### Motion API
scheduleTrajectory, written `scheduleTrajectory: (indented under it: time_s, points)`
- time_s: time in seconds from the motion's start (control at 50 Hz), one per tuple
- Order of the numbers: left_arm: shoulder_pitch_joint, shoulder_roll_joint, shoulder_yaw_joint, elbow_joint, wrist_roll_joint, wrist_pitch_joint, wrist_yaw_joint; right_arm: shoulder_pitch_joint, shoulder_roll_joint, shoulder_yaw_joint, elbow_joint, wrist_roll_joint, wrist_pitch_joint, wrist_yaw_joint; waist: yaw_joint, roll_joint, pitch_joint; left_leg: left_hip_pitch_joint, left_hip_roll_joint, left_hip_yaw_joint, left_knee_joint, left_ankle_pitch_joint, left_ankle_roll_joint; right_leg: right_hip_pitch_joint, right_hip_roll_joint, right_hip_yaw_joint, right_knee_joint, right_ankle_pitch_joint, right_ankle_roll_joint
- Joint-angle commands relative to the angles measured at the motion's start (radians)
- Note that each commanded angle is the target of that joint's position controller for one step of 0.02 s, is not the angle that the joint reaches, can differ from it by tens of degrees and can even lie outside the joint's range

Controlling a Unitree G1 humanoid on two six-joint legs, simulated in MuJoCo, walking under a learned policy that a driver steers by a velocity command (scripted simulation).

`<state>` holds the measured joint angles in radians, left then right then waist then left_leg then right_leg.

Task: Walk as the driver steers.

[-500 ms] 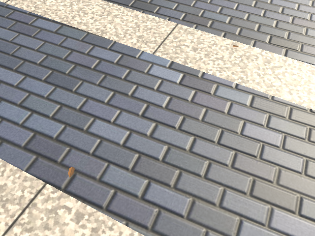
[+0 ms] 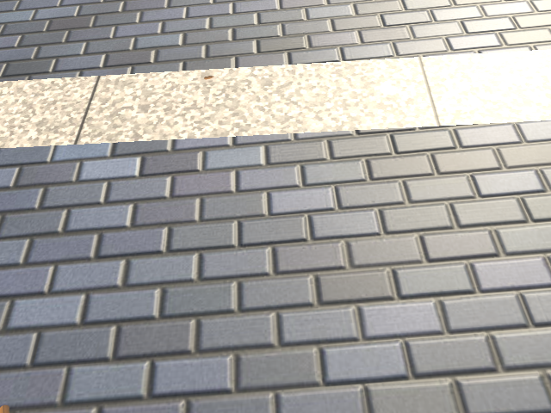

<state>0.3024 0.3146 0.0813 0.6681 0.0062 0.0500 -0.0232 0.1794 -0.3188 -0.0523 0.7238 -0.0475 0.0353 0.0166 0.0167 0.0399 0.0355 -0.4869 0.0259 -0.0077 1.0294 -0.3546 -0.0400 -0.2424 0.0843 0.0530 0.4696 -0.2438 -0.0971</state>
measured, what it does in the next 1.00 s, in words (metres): walks ahead, turning left: left foot, then right foot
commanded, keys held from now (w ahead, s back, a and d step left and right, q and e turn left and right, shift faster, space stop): w+q+shift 0.60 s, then w+e+shift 0.22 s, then shift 0.18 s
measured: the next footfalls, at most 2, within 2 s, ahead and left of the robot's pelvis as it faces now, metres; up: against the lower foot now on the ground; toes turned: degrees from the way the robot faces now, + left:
left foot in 0.50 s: +0.43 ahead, +0.20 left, +0.00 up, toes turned +18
right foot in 0.96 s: +0.95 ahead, +0.25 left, +0.00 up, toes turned +17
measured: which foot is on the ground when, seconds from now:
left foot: up 0.00-0.48, down 0.50-0.96, up 0.98-1.00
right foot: down 0.00-0.52, up 0.54-0.94, down 0.96-1.00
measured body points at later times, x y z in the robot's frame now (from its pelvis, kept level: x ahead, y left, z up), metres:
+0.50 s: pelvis +0.27 +0.08 -0.04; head +0.30 +0.09 +0.40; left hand +0.20 +0.36 -0.17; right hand +0.50 -0.13 -0.14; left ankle +0.39 +0.19 -0.74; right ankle +0.01 -0.07 -0.73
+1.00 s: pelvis +0.73 +0.24 -0.04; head +0.78 +0.26 +0.41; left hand +0.79 +0.52 -0.15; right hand +0.84 -0.02 -0.17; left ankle +0.43 +0.23 -0.63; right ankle +0.92 +0.24 -0.74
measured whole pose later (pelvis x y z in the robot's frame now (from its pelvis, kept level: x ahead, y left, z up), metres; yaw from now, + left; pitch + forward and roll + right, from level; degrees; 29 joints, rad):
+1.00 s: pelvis +0.73 +0.24 -0.04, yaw +19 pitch +2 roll +0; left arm 0.14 0.27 0.00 0.76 0.05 -0.10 -0.03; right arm 0.36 -0.29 -0.03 0.89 0.01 -0.09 -0.03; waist -0.01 0.00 0.09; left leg 0.01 -0.14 -0.04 1.04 -0.46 0.03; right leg -0.59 0.04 -0.11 0.58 -0.03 -0.11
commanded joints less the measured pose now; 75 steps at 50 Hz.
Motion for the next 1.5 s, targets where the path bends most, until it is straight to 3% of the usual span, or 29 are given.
scheduleTrajectory:
  time_s: [0.02, 0.18, 0.36, 0.42, 0.48, 0.5, 0.52, 0.54, 0.56, 0.6, 0.66, 0.74, 0.78, 0.84, 0.9, 0.94, 0.96, 0.98, 1.0, 1.02, 1.04, 1.1, 1.18, 1.26, 1.34, 1.36, 1.4, 1.42, 1.5]
  points:
    - [0.031, 0.124, 0.026, -0.037, 0.003, -0.045, 0.003, -0.035, -0.065, -0.014, -0.047, -0.002, -0.026, 0.023, 0.014, -0.128, -0.041, -0.194, 0.022, 0.003, -0.067, 0.135, -0.008, 0.174, -0.238, 0.333, -0.326, -0.356, -0.118]
    - [0.102, 0.136, 0.012, 0.014, 0.026, -0.117, 0.019, -0.103, -0.079, -0.025, -0.037, 0.029, -0.038, 0.039, 0.057, -0.115, 0.069, -0.415, -0.008, -0.110, -0.076, 0.261, 0.016, 0.265, -0.340, 0.216, -0.407, -0.310, -0.090]
    - [0.078, 0.102, -0.005, 0.089, 0.034, -0.168, 0.029, -0.177, -0.067, -0.011, -0.079, 0.010, -0.051, 0.084, 0.047, -0.099, 0.155, -0.441, 0.047, 0.016, -0.144, 0.306, 0.090, 0.306, -0.329, -0.085, -0.484, -0.064, -0.043]
    - [0.104, 0.107, -0.010, 0.131, 0.034, -0.167, 0.031, -0.221, -0.019, 0.017, -0.122, 0.014, -0.052, 0.087, 0.044, -0.088, 0.153, -0.300, 0.013, 0.145, -0.296, 0.233, 0.175, 0.344, -0.316, -0.219, -0.410, 0.464, -0.023]
    - [0.108, 0.180, 0.004, 0.139, 0.053, -0.136, 0.047, 0.057, -0.081, -0.007, -0.064, 0.031, -0.055, 0.061, -0.102, -0.179, -0.094, 0.069, -0.158, 0.244, -0.268, 0.025, 0.249, 0.407, -0.341, -0.276, 0.098, 1.407, -0.001]
    - [0.085, 0.195, 0.005, 0.125, 0.046, -0.130, 0.050, 0.276, -0.134, -0.033, -0.004, 0.024, -0.066, 0.049, -0.206, -0.158, -0.212, 0.370, -0.189, 0.195, -0.338, 0.021, 0.283, 0.259, -0.331, -0.279, 0.407, 1.340, 0.010]
    - [0.104, 0.133, -0.017, 0.101, 0.033, -0.143, 0.038, 0.381, -0.240, -0.076, 0.025, 0.008, -0.060, 0.029, -0.222, -0.019, -0.295, 0.700, -0.044, -0.094, -0.432, -0.198, 0.347, -0.080, -0.255, -0.267, 0.762, 0.855, 0.048]
    - [0.051, 0.034, -0.045, 0.020, 0.021, -0.170, 0.008, 0.320, -0.326, -0.100, 0.011, 0.019, -0.049, 0.021, -0.142, 0.231, -0.332, 0.874, 0.228, -0.757, -0.669, -0.427, 0.504, -0.487, -0.009, -0.155, 1.128, -0.163, 0.107]
    - [-0.115, 0.099, -0.039, -0.020, 0.028, -0.186, 0.011, 0.331, -0.292, -0.097, 0.014, 0.033, -0.052, 0.019, -0.200, 0.039, -0.305, 0.902, 0.216, -0.846, -0.731, -0.274, 0.477, -0.633, -0.046, 0.037, 1.175, -0.085, 0.078]
    - [-0.160, 0.074, -0.059, -0.039, 0.036, -0.203, 0.016, 0.324, -0.220, -0.083, 0.054, 0.035, -0.067, -0.001, -0.126, -0.126, -0.107, 0.615, 0.154, -0.589, -0.724, 0.093, 0.373, -0.556, -0.164, 0.040, 0.972, -0.020, 0.063]
    - [-0.014, 0.051, -0.073, 0.006, 0.059, -0.138, 0.000, 0.172, -0.092, -0.029, 0.025, 0.026, -0.095, -0.014, 0.012, -0.078, -0.034, 0.328, 0.096, -0.405, -0.809, 0.033, 0.349, -0.432, -0.230, 0.012, 0.843, -0.065, 0.081]
    - [-0.206, 0.032, -0.085, -0.059, 0.033, -0.104, -0.017, 0.224, -0.105, -0.022, 0.058, 0.038, -0.148, 0.010, -0.027, -0.031, 0.129, 0.233, 0.034, -0.174, -0.950, 0.364, 0.277, -0.510, -0.260, -0.095, 0.573, 0.122, 0.073]
    - [-0.235, 0.018, -0.089, -0.053, 0.013, -0.110, -0.026, 0.214, -0.101, -0.017, 0.060, 0.043, -0.162, 0.014, -0.038, -0.049, 0.111, 0.271, -0.015, -0.044, -0.968, 0.542, 0.216, -0.444, -0.224, -0.136, 0.393, 0.284, 0.049]
    - [-0.301, 0.001, -0.093, -0.064, 0.009, -0.126, -0.041, 0.270, -0.113, -0.012, 0.103, 0.049, -0.184, -0.001, -0.064, -0.040, 0.117, 0.383, 0.046, 0.018, -1.034, 0.863, 0.171, -0.316, -0.164, -0.184, 0.166, 0.476, -0.009]
    - [-0.137, 0.037, -0.079, 0.009, 0.034, -0.145, -0.032, 0.269, -0.163, -0.019, 0.115, 0.041, -0.172, -0.032, 0.006, 0.028, -0.007, 0.550, 0.077, 0.022, -0.761, 1.394, 0.117, -0.130, -0.013, -0.218, 0.083, 0.424, -0.017]
    - [0.226, 0.101, -0.047, 0.137, 0.036, -0.148, -0.003, 0.185, -0.190, -0.029, 0.116, 0.023, -0.144, -0.049, 0.190, 0.041, -0.169, 0.495, 0.064, 0.031, -0.308, 1.336, 0.085, 0.237, -0.010, -0.154, 0.019, 0.505, -0.033]
    - [0.356, 0.162, -0.027, 0.181, 0.041, -0.143, 0.015, 0.139, -0.146, -0.020, 0.105, 0.032, -0.139, -0.050, 0.250, -0.022, -0.214, 0.397, -0.050, 0.064, 0.076, 0.914, 0.073, 0.375, -0.134, -0.075, 0.026, 0.687, -0.077]
    - [0.349, 0.260, -0.002, 0.191, 0.066, -0.144, 0.008, 0.391, 0.038, 0.015, 0.097, 0.091, -0.141, -0.046, 0.072, -0.447, -0.433, -0.068, -0.230, -0.046, 0.682, -0.339, -0.001, 0.847, -0.543, 0.392, 0.262, 1.514, -0.312]
    - [0.320, 0.223, 0.014, 0.154, 0.024, -0.140, -0.003, 0.324, -0.063, 0.013, 0.104, 0.102, -0.141, -0.061, 0.148, -0.154, -0.674, -0.118, -0.221, -0.220, 0.735, -0.190, 0.040, 0.877, -0.524, 0.509, 0.164, 1.406, -0.336]
    - [0.206, 0.170, 0.005, 0.135, 0.009, -0.137, 0.009, 0.222, -0.077, 0.016, 0.085, 0.090, -0.137, -0.057, 0.105, -0.100, -0.537, -0.131, -0.135, -0.194, 0.651, -0.091, 0.049, 0.698, -0.474, 0.412, 0.075, 1.060, -0.285]
    - [0.079, 0.062, -0.027, 0.138, 0.000, -0.123, 0.019, 0.115, -0.078, 0.023, 0.064, 0.045, -0.129, -0.038, 0.050, 0.025, -0.302, -0.076, -0.075, -0.089, 0.473, -0.042, 0.073, 0.377, -0.363, 0.300, -0.065, 0.732, -0.190]
    - [0.085, -0.002, -0.058, 0.172, 0.000, -0.145, 0.021, 0.171, -0.023, 0.037, 0.083, 0.003, -0.061, -0.022, -0.023, -0.010, -0.077, 0.054, -0.021, -0.098, 0.289, -0.050, 0.058, -0.030, -0.358, 0.167, -0.163, 0.902, -0.209]
    - [0.000, 0.054, -0.054, 0.191, 0.021, -0.167, 0.000, 0.195, 0.037, 0.063, 0.087, 0.022, -0.049, -0.025, -0.095, -0.099, -0.108, 0.178, 0.004, -0.025, -0.106, 0.095, 0.049, -0.134, -0.262, -0.015, -0.181, 1.056, -0.166]
    - [0.032, 0.039, -0.049, 0.224, 0.000, -0.147, -0.008, 0.095, 0.012, 0.056, 0.105, 0.028, -0.059, -0.033, -0.029, -0.122, -0.137, 0.194, -0.007, 0.017, -0.293, 0.322, 0.046, -0.015, -0.209, -0.052, -0.160, 0.778, -0.097]
    - [0.013, 0.029, -0.046, 0.247, 0.002, -0.112, 0.009, 0.063, 0.015, 0.052, 0.121, 0.019, -0.071, -0.041, -0.024, -0.115, -0.062, 0.263, -0.006, 0.015, -0.479, 0.300, 0.064, -0.040, -0.236, 0.010, -0.107, 0.425, -0.059]
    - [0.027, 0.013, -0.049, 0.256, 0.003, -0.107, 0.017, 0.075, 0.007, 0.050, 0.133, 0.011, -0.079, -0.044, -0.021, -0.091, -0.036, 0.297, 0.012, -0.015, -0.562, 0.347, 0.076, -0.054, -0.214, 0.025, -0.073, 0.305, -0.029]
    - [0.197, -0.052, -0.057, 0.285, 0.011, -0.098, 0.031, 0.108, -0.070, 0.036, 0.147, 0.015, -0.090, -0.050, 0.060, 0.105, -0.077, 0.383, 0.232, -0.229, -0.598, 0.786, 0.161, -0.067, -0.094, -0.023, 0.044, -0.086, 0.028]
    - [0.222, -0.064, -0.062, 0.325, -0.001, -0.074, 0.042, 0.088, -0.031, 0.044, 0.146, 0.033, -0.078, -0.052, 0.040, 0.129, -0.114, 0.305, 0.267, -0.287, -0.647, 0.656, 0.237, 0.013, -0.059, -0.056, 0.073, -0.177, 0.044]
    - [0.087, -0.018, -0.055, 0.325, 0.009, -0.045, 0.043, 0.032, 0.005, 0.054, 0.161, 0.031, -0.067, -0.051, 0.032, 0.075, -0.030, 0.170, 0.123, -0.191, -0.713, 0.284, 0.133, 0.100, -0.109, 0.002, -0.054, -0.028, 0.048]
